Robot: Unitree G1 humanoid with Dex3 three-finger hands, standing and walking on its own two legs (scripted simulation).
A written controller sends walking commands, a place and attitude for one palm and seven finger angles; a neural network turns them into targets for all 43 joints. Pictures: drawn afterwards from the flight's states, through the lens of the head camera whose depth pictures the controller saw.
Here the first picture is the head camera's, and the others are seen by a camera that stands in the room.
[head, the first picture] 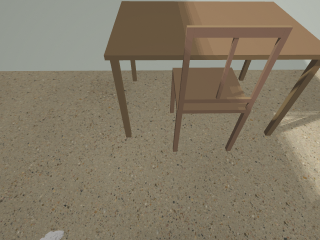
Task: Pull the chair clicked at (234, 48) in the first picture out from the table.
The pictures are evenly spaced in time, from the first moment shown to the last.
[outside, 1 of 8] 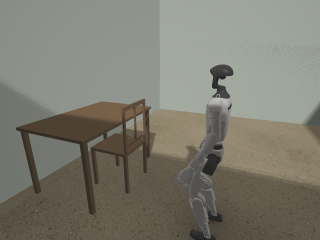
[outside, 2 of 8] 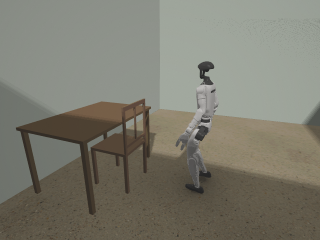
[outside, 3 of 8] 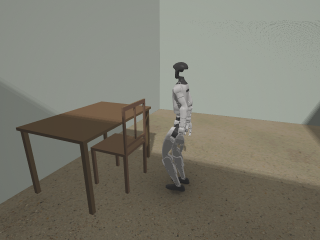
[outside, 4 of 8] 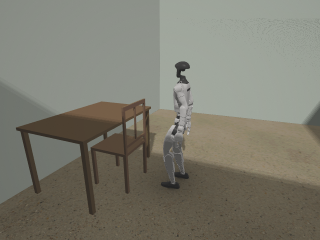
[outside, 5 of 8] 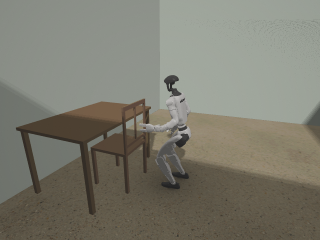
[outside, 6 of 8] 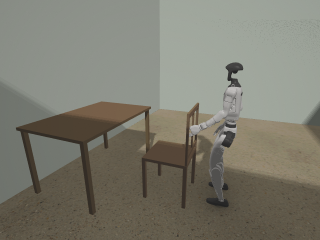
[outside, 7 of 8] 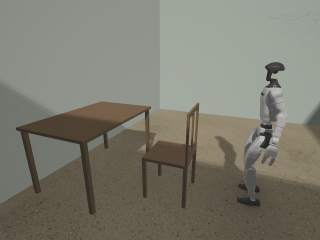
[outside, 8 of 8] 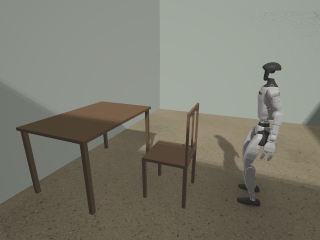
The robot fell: no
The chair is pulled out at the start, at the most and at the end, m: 0.00 0.59 0.59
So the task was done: yes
